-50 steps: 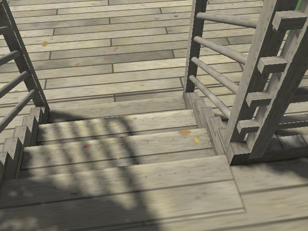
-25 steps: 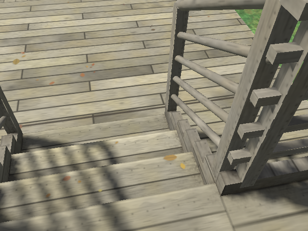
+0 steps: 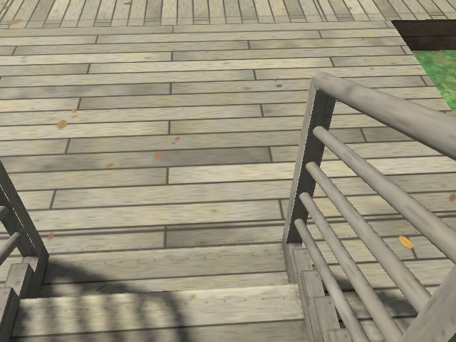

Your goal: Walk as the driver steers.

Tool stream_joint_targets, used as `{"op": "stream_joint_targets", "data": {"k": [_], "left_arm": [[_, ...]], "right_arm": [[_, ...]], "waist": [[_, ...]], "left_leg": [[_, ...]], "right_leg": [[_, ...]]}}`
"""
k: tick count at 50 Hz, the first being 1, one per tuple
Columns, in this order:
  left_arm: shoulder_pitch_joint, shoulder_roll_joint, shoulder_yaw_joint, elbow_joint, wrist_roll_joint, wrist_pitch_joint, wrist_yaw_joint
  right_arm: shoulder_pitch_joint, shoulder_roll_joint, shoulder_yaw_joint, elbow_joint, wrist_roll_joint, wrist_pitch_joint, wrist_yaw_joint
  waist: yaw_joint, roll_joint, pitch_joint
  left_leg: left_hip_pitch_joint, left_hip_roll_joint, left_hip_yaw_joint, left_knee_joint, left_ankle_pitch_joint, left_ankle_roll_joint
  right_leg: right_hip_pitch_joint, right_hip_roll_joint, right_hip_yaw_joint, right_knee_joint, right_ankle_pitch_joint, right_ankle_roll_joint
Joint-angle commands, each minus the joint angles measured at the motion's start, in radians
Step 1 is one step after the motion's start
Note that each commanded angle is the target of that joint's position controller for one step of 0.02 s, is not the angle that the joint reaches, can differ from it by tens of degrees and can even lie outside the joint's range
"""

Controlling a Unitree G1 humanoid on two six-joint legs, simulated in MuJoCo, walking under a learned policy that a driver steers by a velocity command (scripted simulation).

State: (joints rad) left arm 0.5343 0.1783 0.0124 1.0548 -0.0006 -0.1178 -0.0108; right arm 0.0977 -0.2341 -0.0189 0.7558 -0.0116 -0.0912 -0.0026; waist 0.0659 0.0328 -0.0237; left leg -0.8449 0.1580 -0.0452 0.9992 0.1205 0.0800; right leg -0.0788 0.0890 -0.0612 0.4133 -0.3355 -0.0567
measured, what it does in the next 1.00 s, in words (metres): goes down, turning left: left foot 0.16 m lower, then right foot 0.16 m lower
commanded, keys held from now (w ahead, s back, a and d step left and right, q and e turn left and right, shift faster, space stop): w+shift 0.38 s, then w+q+shift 0.62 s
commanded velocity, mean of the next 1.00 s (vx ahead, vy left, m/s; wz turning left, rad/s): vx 0.98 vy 0.05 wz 0.40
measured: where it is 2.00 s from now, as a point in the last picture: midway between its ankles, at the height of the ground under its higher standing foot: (157, 190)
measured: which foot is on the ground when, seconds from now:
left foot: up 0.00-0.26, down 0.28-0.70, up 0.72-1.00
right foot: down 0.00-0.28, up 0.30-0.68, down 0.70-1.00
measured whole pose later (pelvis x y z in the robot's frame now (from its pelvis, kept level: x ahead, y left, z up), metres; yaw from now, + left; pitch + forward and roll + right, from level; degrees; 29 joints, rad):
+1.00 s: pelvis +0.87 +0.08 -0.43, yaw +28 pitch +1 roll -3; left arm 0.59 0.12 0.03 1.16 0.00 -0.11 0.04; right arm 0.20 -0.17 -0.08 0.75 0.03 -0.04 0.04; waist 0.08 0.03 -0.03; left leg -0.94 0.06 -0.08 1.22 0.10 0.11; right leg -0.16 -0.10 -0.19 1.07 -0.84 0.08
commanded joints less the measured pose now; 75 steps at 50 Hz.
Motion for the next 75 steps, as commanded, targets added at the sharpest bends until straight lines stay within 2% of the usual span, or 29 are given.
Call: {"op": "stream_joint_targets", "data": {"k": [1, 7, 10, 14, 15, 16, 18, 19, 22, 23, 25, 29, 31, 34, 35, 37, 38, 40, 41, 42, 45, 51, 54, 56, 57, 61, 65, 69, 75], "left_arm": [[-0.134, 0.276, 0.053, -0.18, 0.023, -0.065, 0.012], [0.055, 0.153, 0.054, -0.142, -0.046, 0.007, 0.089], [0.072, 0.13, 0.063, -0.125, -0.055, 0.042, 0.08], [-0.178, 0.245, 0.073, -0.14, -0.009, 0.037, 0.039], [-0.133, 0.087, 0.057, -0.157, -0.004, 0.012, 0.05], [0.071, -0.002, 0.019, -0.161, -0.049, -0.017, 0.039], [-0.132, 0.072, 0.014, -0.292, -0.112, -0.02, 0.052], [-0.24, 0.081, 0.017, -0.316, -0.104, -0.008, 0.067], [-0.313, 0.02, -0.012, -0.368, -0.041, 0.037, 0.027], [-0.302, 0.094, 0.011, -0.36, -0.052, 0.037, 0.025], [-0.29, 0.126, 0.028, -0.325, 0.032, 0.022, 0.019], [-0.484, 0.121, 0.028, -0.367, 0.02, -0.002, -0.007], [-0.582, 0.122, 0.031, -0.431, -0.018, 0.02, -0.015], [-0.042, 0.279, 0.112, -0.257, -0.028, 0.019, -0.056], [0.205, 0.316, 0.13, -0.17, -0.004, 0.014, -0.06], [0.147, 0.145, 0.043, -0.116, 0.012, 0.004, -0.068], [0.096, 0.098, 0.038, -0.106, 0.003, 0.01, -0.068], [0.009, 0.045, 0.038, -0.07, -0.012, 0.023, -0.069], [-0.049, 0.106, 0.06, -0.048, 0.002, 0.02, -0.061], [-0.174, -0.01, 0.02, -0.082, 0.002, -0.011, -0.055], [-0.251, 0.157, 0.043, -0.052, 0.002, -0.009, 0.046], [-0.092, 0.068, 0.03, -0.015, -0.011, -0.019, 0.084], [-0.229, 0.225, 0.09, -0.041, -0.023, -0.005, 0.034], [-0.259, 0.187, 0.096, -0.047, -0.041, -0.017, 0.021], [-0.222, 0.07, 0.079, -0.103, -0.036, -0.039, 0.012], [-0.208, 0.005, 0.071, -0.189, -0.1, -0.016, 0.036], [-0.224, 0.026, 0.064, -0.18, -0.039, 0.044, 0.043], [-0.454, 0.045, 0.059, -0.248, 0.001, 0.048, -0.033], [-0.698, 0.055, 0.041, -0.326, -0.009, 0.024, -0.074]], "right_arm": [[0.122, -0.062, -0.023, 0.003, 0.001, -0.009, 0.027], [-0.117, -0.018, -0.019, -0.061, -0.005, 0.002, 0.132], [-0.153, -0.02, -0.024, -0.072, 0.033, -0.007, 0.105], [0.496, -0.197, -0.107, 0.132, 0.018, -0.031, 0.043], [0.622, -0.216, -0.089, 0.218, -0.026, -0.028, 0.044], [0.67, -0.187, -0.065, 0.211, -0.057, -0.024, 0.047], [0.738, -0.133, -0.07, 0.284, -0.022, -0.014, 0.05], [0.606, -0.084, -0.048, 0.271, 0.003, -0.013, 0.046], [0.301, -0.014, 0.008, 0.192, -0.011, -0.038, 0.045], [0.214, 0.018, 0.022, 0.151, -0.016, -0.042, 0.027], [0.179, -0.1, -0.011, 0.109, -0.001, -0.035, -0.027], [0.359, -0.124, -0.041, 0.147, 0.093, -0.07, -0.069], [0.403, -0.114, -0.061, 0.172, 0.076, -0.017, -0.093], [0.281, 0.003, -0.043, 0.151, 0.04, 0.034, -0.044], [0.152, -0.004, -0.048, 0.117, 0.063, 0.022, -0.017], [0.465, 0.144, -0.033, 0.142, 0.048, 0.018, -0.019], [0.54, 0.101, -0.038, 0.176, 0.051, 0.019, -0.029], [0.459, 0.072, -0.048, 0.139, 0.048, 0.027, -0.032], [0.359, 0.105, -0.029, 0.094, 0.08, 0.029, -0.022], [0.263, 0.04, -0.045, 0.063, 0.104, 0.04, -0.006], [0.146, 0.095, -0.048, -0.018, 0.02, 0.063, 0.009], [-0.113, 0.038, -0.047, -0.129, 0.039, 0.005, 0.1], [0.292, -0.088, -0.111, -0.008, 0.08, 0.056, 0.069], [0.684, -0.123, -0.143, 0.174, 0.003, 0.079, 0.04], [0.634, -0.066, -0.094, 0.2, -0.04, 0.07, 0.03], [0.309, -0.013, -0.061, 0.132, -0.013, 0.015, 0.055], [0.222, -0.004, -0.045, 0.15, -0.055, -0.029, 0.013], [0.292, -0.028, -0.05, 0.185, -0.002, -0.053, -0.071], [0.475, -0.006, -0.053, 0.237, 0.04, -0.041, -0.071]], "waist": [[-0.1, 0.114, 0.148], [-0.024, -0.085, 0.155], [0.001, -0.188, 0.083], [-0.363, -0.07, -0.017], [-0.309, 0.202, 0.011], [-0.177, 0.493, -0.21], [-0.231, 0.303, -0.33], [-0.193, 0.011, -0.173], [0.032, -0.101, 0.186], [0.07, -0.08, 0.236], [0.042, 0.05, 0.165], [-0.08, -0.016, 0.113], [-0.136, 0.06, 0.095], [0.113, 0.178, -0.081], [0.277, 0.058, -0.087], [0.019, -0.785, 0.064], [-0.042, -0.828, 0.017], [-0.105, -0.258, 0.033], [-0.103, -0.263, 0.012], [-0.113, -0.077, 0.066], [-0.144, -0.139, 0.146], [-0.002, -0.018, 0.193], [-0.179, -0.25, 0.018], [-0.401, 0.16, 0.013], [-0.281, 0.399, 0.011], [-0.052, -0.086, -0.006], [0.012, -0.019, 0.083], [-0.04, -0.024, 0.068], [-0.204, -0.055, 0.198]], "left_leg": [[0.272, -0.053, 0.051, -0.091, 0.167, 0.0], [0.11, -0.042, -0.009, -0.468, 0.437, 0.062], [0.359, -0.086, 0.024, -0.512, 0.39, -0.02], [0.883, -0.075, 0.142, -0.664, 0.33, 0.039], [1.147, 0.073, -0.058, -0.506, 0.464, 0.125], [1.497, 0.077, -0.206, -0.111, 0.7, 0.167], [1.448, 0.262, -0.594, -0.534, -0.171, 0.299], [1.214, 0.275, -0.682, -0.671, -0.476, 0.292], [0.463, 0.249, -0.607, -0.606, -0.395, 0.276], [0.3, 0.142, -0.442, -0.648, -0.427, 0.194], [-0.007, -0.056, -0.165, -0.684, -0.462, 0.139], [0.146, -0.17, -0.042, -0.459, -0.553, 0.087], [0.428, -0.13, -0.121, -0.313, -0.56, 0.07], [0.608, -0.126, -0.17, 0.271, -0.201, -0.024], [0.45, -0.201, -0.144, 0.734, -0.219, -0.095], [-0.111, -0.267, -0.193, 1.24, -1.005, -0.011], [-0.189, -0.227, -0.185, 1.268, -0.923, -0.011], [-0.267, -0.139, -0.165, 1.091, -0.591, 0.006], [-0.299, -0.069, -0.194, 1.014, -0.52, 0.015], [-0.273, -0.018, -0.261, 0.856, -0.424, 0.029], [-0.038, -0.051, -0.146, 0.411, -0.238, -0.047], [0.128, -0.073, 0.036, -0.247, 0.524, 0.047], [0.75, -0.174, 0.175, -0.202, 0.169, 0.044], [1.237, -0.164, 0.132, -0.526, 0.26, 0.168], [1.286, -0.083, -0.028, -0.29, 0.386, 0.169], [0.677, 0.184, -0.446, -0.558, -0.605, 0.246], [0.312, 0.199, -0.366, -0.515, -0.358, 0.193], [0.342, 0.048, -0.022, -0.415, -0.473, 0.055], [0.674, 0.048, 0.138, -0.225, -0.201, -0.009]], "right_leg": [[-0.319, -0.296, 0.208, -0.135, 0.633, -0.079], [0.018, -0.265, 0.085, 0.049, 0.195, -0.02], [0.029, -0.214, 0.029, 0.105, 0.141, -0.044], [-0.039, -0.156, 0.079, 1.07, 0.852, -0.005], [-0.511, -0.031, 0.134, 1.665, -0.281, 0.027], [-0.795, 0.045, 0.368, 1.807, -0.528, -0.007], [-1.005, -0.033, 0.303, 1.709, -0.355, 0.009], [-1.051, -0.111, 0.208, 1.646, -0.226, 0.003], [-1.019, -0.263, 0.28, 1.435, -0.183, -0.03], [-0.947, -0.302, 0.298, 1.144, 0.071, -0.02], [-0.421, -0.245, 0.178, 0.683, 0.507, 0.06], [-0.179, -0.103, 0.091, 0.197, 1.025, 0.083], [-0.293, -0.154, 0.167, 0.075, 0.889, 0.098], [0.025, -0.25, 0.195, 0.244, 0.747, 0.032], [0.211, -0.287, 0.211, 0.139, 0.756, 0.011], [0.284, -0.285, 0.173, 0.459, 1.329, 0.114], [0.269, -0.338, 0.309, 0.357, 1.35, 0.091], [0.099, -0.441, 0.429, 0.295, 0.911, 0.001], [-0.051, -0.61, 0.67, 0.23, 0.619, -0.097], [-0.208, -0.592, 0.656, 0.236, 0.438, -0.081], [-0.496, -0.441, 0.311, 0.196, 0.169, -0.029], [-0.317, -0.402, -0.029, 0.261, 0.097, 0.041], [-0.327, -0.357, -0.118, 0.617, 0.631, 0.02], [-0.626, -0.155, -0.142, 1.548, 0.108, 0.061], [-0.857, -0.123, 0.022, 1.818, -0.46, 0.02], [-0.835, -0.143, 0.243, 1.199, 0.097, -0.042], [-0.707, -0.243, 0.289, 0.913, 0.172, 0.035], [-0.618, -0.171, 0.239, 0.429, 0.835, -0.009], [-0.709, -0.117, 0.017, 0.14, 0.775, -0.053]]}}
